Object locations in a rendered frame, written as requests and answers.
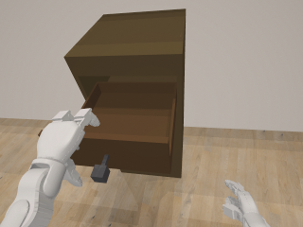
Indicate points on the robot right forearm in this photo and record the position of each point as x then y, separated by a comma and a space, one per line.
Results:
253, 219

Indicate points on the cabinet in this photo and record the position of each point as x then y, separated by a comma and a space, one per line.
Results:
144, 46

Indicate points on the robot left forearm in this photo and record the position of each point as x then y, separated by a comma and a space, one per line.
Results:
37, 190

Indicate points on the left robot hand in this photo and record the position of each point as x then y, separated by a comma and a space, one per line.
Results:
61, 138

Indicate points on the right robot hand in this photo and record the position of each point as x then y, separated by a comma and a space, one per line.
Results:
244, 203

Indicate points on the drawer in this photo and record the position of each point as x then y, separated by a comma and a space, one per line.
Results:
136, 126

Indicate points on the handle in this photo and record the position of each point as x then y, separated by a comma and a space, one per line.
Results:
100, 173

